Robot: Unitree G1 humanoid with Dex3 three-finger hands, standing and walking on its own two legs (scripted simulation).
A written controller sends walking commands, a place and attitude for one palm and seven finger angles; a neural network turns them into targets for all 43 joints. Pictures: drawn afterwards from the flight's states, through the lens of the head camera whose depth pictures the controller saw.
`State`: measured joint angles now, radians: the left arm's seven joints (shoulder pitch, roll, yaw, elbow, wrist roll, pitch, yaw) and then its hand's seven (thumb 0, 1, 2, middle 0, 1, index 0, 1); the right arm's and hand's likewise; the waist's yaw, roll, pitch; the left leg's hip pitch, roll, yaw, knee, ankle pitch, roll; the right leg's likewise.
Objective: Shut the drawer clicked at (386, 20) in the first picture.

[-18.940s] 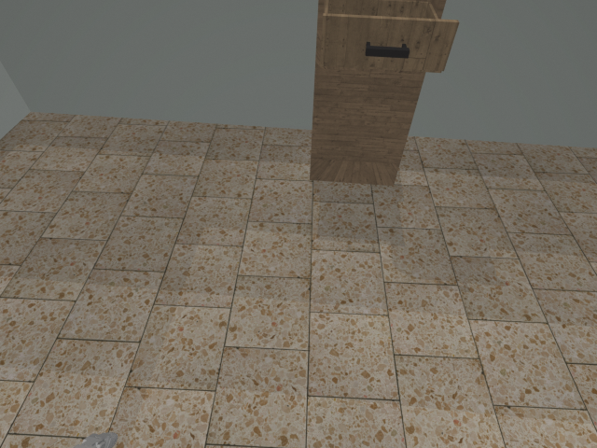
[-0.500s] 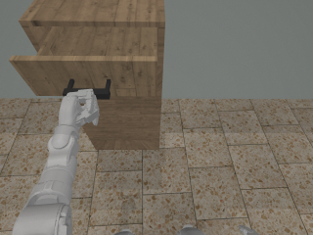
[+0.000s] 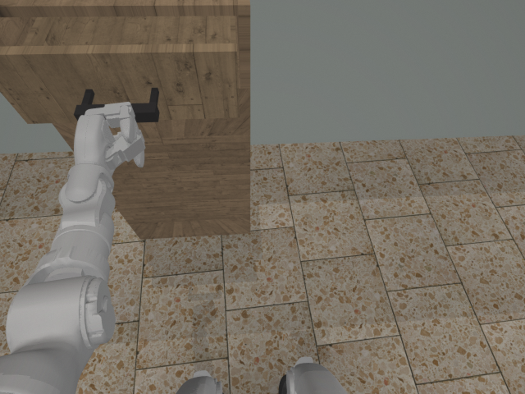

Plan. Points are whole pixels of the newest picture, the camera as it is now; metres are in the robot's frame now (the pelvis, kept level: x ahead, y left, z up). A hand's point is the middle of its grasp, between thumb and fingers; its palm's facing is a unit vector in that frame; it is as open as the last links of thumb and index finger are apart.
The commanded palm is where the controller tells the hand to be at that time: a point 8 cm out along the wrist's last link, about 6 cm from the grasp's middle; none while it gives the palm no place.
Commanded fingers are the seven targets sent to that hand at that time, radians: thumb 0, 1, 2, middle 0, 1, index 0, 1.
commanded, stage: push the drawer shut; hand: left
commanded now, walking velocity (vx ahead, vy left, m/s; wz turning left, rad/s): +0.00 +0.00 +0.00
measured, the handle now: (120, 104) +0.56 +0.20 +0.08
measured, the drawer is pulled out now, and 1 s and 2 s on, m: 0.09 0.00 0.00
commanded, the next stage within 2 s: pull the fist back off the drawer in 1.06 s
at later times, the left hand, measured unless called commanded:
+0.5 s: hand (143, 111) +0.54 +0.16 +0.08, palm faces +0.01 -1.00 -0.03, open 3.0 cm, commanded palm +0.53 +0.21 +0.08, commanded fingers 0.00 0.90 0.90 -1.40 -1.60 -1.40 -1.60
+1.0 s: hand (139, 97) +0.57 +0.17 +0.08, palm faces +0.01 -1.00 -0.03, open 2.9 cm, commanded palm +0.58 +0.20 +0.08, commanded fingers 0.00 0.90 0.90 -1.40 -1.60 -1.40 -1.60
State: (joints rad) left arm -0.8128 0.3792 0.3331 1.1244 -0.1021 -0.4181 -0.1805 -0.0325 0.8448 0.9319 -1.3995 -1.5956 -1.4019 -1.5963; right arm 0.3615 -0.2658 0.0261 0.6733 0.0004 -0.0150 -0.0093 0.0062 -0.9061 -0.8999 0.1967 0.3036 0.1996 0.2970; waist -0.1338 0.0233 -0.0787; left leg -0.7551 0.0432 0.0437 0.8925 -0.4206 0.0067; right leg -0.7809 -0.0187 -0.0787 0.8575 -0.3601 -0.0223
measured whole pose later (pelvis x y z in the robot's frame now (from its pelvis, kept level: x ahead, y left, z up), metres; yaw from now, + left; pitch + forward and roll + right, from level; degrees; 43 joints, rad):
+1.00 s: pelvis +0.00 +0.01 -0.01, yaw +0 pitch +24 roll -4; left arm -1.18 0.59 0.39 1.37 0.02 -0.35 -0.14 -0.03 0.71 0.95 -1.40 -1.60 -1.40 -1.60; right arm 0.45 -0.27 0.06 0.66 -0.06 0.04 0.02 0.00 -0.91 -0.90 0.20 0.30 0.20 0.30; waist -0.25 0.04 -0.08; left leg -0.96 0.05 0.00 0.99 -0.45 0.02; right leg -0.95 -0.01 -0.11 0.88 -0.36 -0.01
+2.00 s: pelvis +0.03 +0.01 +0.00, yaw -2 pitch +22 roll -2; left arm -0.95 0.46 0.41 1.15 -0.04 -0.37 -0.12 0.01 0.90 0.90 -1.40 -1.60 -1.40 -1.60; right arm 0.42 -0.26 0.03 0.62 -0.04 0.07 0.03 0.00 -0.91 -0.90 0.20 0.30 0.20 0.30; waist -0.19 0.04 -0.09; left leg -0.84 0.06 0.05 0.92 -0.47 0.02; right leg -0.85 0.00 -0.07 0.84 -0.38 -0.01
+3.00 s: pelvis +0.03 +0.01 +0.05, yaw +0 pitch -4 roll +0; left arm 0.31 0.30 0.22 -0.24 -0.06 -0.07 0.09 0.02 0.90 0.90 -1.40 -1.59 -1.40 -1.60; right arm 0.20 -0.22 0.05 0.63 0.00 -0.04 -0.06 0.01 -0.90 -0.90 0.20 0.30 0.20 0.30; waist 0.04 0.08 0.02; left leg -0.06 0.00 0.02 0.40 -0.27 0.01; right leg -0.10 -0.02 -0.05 0.40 -0.22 0.00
